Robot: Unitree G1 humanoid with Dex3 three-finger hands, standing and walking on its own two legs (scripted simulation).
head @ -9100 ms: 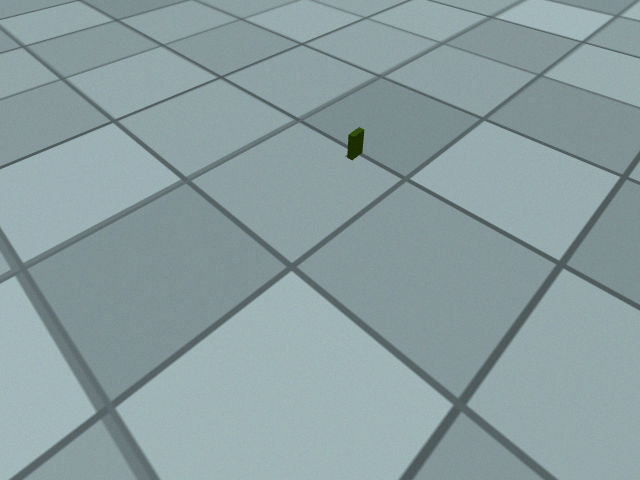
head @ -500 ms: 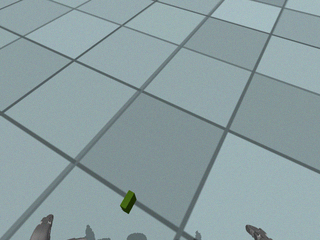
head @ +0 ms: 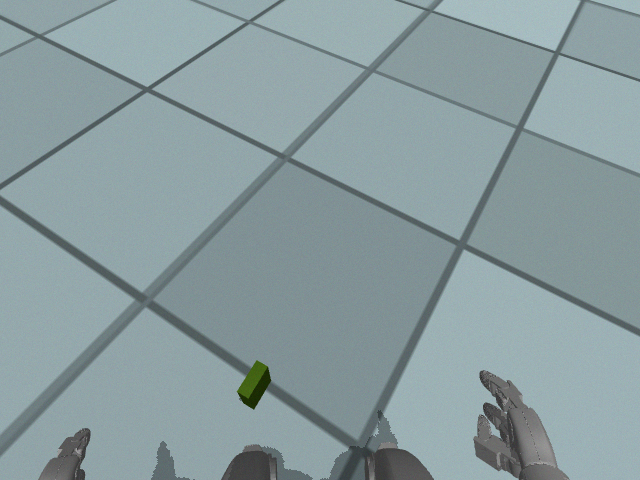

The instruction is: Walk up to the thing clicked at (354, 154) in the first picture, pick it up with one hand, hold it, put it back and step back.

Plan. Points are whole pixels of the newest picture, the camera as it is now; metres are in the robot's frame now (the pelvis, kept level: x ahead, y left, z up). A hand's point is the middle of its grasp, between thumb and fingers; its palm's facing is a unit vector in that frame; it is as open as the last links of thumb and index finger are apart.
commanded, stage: go down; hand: left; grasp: from the side
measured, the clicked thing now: (255, 385) +0.39 +0.15 -0.63
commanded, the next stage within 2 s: none
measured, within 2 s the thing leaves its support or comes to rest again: neither
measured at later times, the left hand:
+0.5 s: hand (130, 405) +0.27 +0.30 -0.21, palm faces +0.08 -0.97 -0.22, open 17.4 cm
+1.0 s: hand (132, 381) +0.32 +0.33 -0.27, palm faces +0.06 -0.98 -0.17, open 16.9 cm
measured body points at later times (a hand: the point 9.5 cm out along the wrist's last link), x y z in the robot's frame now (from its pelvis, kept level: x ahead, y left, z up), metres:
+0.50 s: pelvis -0.05 +0.00 -0.14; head +0.12 +0.02 +0.28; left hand +0.26 +0.35 -0.20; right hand +0.11 -0.27 -0.24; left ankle +0.01 +0.12 -0.66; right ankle +0.01 -0.14 -0.66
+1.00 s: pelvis -0.07 -0.01 -0.23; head +0.13 +0.03 +0.17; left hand +0.31 +0.38 -0.26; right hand +0.07 -0.29 -0.34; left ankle +0.01 +0.12 -0.66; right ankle +0.01 -0.14 -0.66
